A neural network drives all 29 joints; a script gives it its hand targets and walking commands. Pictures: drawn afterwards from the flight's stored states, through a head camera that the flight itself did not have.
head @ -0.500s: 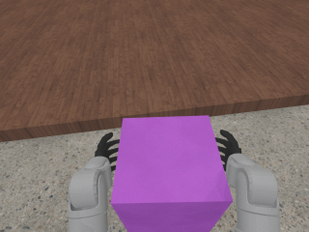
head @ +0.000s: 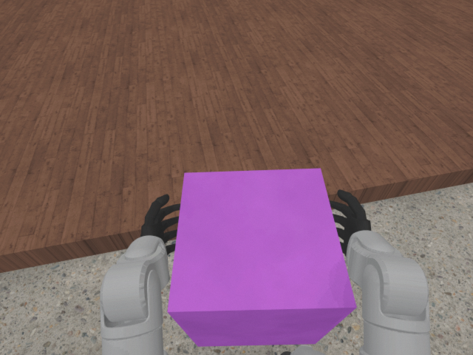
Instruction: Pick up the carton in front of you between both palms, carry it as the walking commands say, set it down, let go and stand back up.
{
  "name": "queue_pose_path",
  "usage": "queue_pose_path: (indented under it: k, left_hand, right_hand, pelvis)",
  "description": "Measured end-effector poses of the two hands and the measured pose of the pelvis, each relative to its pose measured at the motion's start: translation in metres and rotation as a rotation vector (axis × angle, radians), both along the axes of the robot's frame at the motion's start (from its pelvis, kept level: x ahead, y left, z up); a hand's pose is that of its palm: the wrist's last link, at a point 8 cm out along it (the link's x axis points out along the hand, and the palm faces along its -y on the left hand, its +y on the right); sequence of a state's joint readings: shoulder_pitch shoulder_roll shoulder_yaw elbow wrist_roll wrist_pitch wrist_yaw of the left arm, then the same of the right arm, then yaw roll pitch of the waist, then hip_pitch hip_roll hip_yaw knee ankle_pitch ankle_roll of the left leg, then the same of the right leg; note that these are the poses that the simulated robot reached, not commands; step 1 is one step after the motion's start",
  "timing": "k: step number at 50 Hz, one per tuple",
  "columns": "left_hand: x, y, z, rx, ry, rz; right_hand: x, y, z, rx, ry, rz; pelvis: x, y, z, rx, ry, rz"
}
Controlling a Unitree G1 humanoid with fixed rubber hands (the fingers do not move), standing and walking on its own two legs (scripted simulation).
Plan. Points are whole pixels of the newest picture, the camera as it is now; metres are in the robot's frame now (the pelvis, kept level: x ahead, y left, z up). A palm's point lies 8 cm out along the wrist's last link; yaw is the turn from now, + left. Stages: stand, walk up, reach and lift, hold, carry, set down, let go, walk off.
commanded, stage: carry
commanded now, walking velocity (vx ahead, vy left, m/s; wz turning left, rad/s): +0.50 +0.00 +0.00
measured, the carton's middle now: (254, 264) +0.27 +0.00 +0.02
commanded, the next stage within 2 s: none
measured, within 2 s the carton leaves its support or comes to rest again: neither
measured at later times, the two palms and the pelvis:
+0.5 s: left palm (177, 75) +0.65 +0.14 +0.15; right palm (310, 71) +0.67 -0.15 +0.15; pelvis +0.34 -0.02 -0.01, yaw +2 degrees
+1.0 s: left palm (182, 31) +0.96 +0.17 +0.12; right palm (280, 29) +0.98 -0.13 +0.12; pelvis +0.56 +0.00 -0.01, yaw +2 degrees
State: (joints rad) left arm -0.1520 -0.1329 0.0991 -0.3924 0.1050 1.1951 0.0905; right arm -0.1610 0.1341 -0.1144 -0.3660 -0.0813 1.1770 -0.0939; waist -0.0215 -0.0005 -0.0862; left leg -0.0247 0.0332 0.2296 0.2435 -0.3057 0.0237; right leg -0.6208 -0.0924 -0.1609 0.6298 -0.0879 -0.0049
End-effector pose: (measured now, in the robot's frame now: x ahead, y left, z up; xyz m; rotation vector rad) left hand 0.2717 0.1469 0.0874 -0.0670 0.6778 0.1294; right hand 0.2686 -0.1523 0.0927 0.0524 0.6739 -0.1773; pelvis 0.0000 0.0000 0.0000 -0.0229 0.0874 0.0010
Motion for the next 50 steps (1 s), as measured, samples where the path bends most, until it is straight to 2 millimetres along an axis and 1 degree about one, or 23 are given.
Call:
queue_pose_path:
  k: [3, 6, 7, 9, 11, 14, 16, 19, 23, 27, 29, 30, 32, 34, 38, 42, 47, 50]
  left_hand:
    - [0.044, -0.005, -0.005, 0.011, -0.010, 0.021]
    - [0.091, -0.012, -0.015, 0.031, -0.014, 0.042]
    - [0.105, -0.013, -0.018, 0.036, -0.001, 0.050]
    - [0.129, -0.015, -0.020, 0.031, 0.032, 0.068]
    - [0.151, -0.015, -0.016, 0.023, 0.047, 0.088]
    - [0.187, -0.014, 0.001, 0.019, 0.021, 0.110]
    - [0.215, -0.013, 0.015, 0.016, -0.015, 0.118]
    - [0.262, -0.012, 0.035, 0.007, -0.074, 0.118]
    - [0.337, -0.007, 0.057, 0.032, -0.132, 0.079]
    - [0.426, 0.004, 0.066, 0.064, -0.141, 0.019]
    - [0.473, 0.011, 0.064, 0.074, -0.134, -0.014]
    - [0.495, 0.013, 0.062, 0.074, -0.118, -0.026]
    - [0.532, 0.018, 0.054, 0.063, -0.059, -0.044]
    - [0.562, 0.021, 0.047, 0.050, 0.008, -0.050]
    - [0.611, 0.025, 0.040, 0.027, 0.075, -0.030]
    - [0.649, 0.027, 0.037, 0.006, 0.059, 0.011]
    - [0.679, 0.027, 0.037, -0.003, -0.004, 0.073]
    - [0.692, 0.023, 0.037, 0.003, -0.022, 0.085]
  right_hand:
    - [0.051, -0.005, -0.008, 0.008, -0.010, 0.024]
    - [0.104, -0.012, -0.024, 0.027, -0.015, 0.046]
    - [0.120, -0.013, -0.029, 0.036, -0.001, 0.050]
    - [0.148, -0.015, -0.031, 0.037, 0.032, 0.063]
    - [0.175, -0.014, -0.026, 0.036, 0.047, 0.078]
    - [0.217, -0.013, -0.009, 0.044, 0.021, 0.092]
    - [0.246, -0.012, 0.004, 0.051, -0.015, 0.092]
    - [0.290, -0.011, 0.023, 0.063, -0.073, 0.078]
    - [0.358, -0.006, 0.045, 0.032, -0.134, 0.071]
    - [0.439, 0.004, 0.059, -0.032, -0.143, 0.079]
    - [0.481, 0.010, 0.062, -0.064, -0.133, 0.075]
    - [0.500, 0.013, 0.062, -0.081, -0.116, 0.073]
    - [0.533, 0.018, 0.057, -0.102, -0.055, 0.071]
    - [0.560, 0.021, 0.050, -0.101, 0.012, 0.068]
    - [0.608, 0.025, 0.040, -0.066, 0.077, 0.049]
    - [0.651, 0.027, 0.035, -0.021, 0.058, 0.032]
    - [0.692, 0.027, 0.028, 0.029, -0.006, 0.041]
    - [0.708, 0.023, 0.025, 0.047, -0.023, 0.040]
  pelvis:
    - [0.051, -0.010, -0.011, 0.009, -0.011, 0.011]
    - [0.103, -0.021, -0.028, -0.002, -0.030, 0.029]
    - [0.117, -0.025, -0.029, -0.009, -0.030, 0.037]
    - [0.139, -0.031, -0.024, 0.000, -0.025, 0.051]
    - [0.160, -0.035, -0.016, 0.011, -0.018, 0.061]
    - [0.194, -0.038, -0.004, 0.027, -0.008, 0.062]
    - [0.218, -0.038, 0.001, 0.037, -0.004, 0.056]
    - [0.257, -0.034, 0.004, 0.043, -0.001, 0.046]
    - [0.312, -0.023, 0.000, 0.035, -0.008, 0.033]
    - [0.371, -0.008, -0.015, 0.019, -0.023, 0.022]
    - [0.401, 0.002, -0.028, 0.011, -0.036, 0.013]
    - [0.411, 0.005, -0.031, 0.022, -0.036, 0.014]
    - [0.427, 0.009, -0.031, 0.025, -0.030, 0.015]
    - [0.441, 0.013, -0.026, 0.019, -0.020, 0.013]
    - [0.468, 0.017, -0.014, 0.012, 0.005, 0.013]
    - [0.496, 0.014, -0.009, 0.011, 0.024, 0.023]
    - [0.538, 0.005, -0.015, 0.023, 0.028, 0.037]
    - [0.560, 0.003, -0.014, 0.010, 0.034, 0.031]
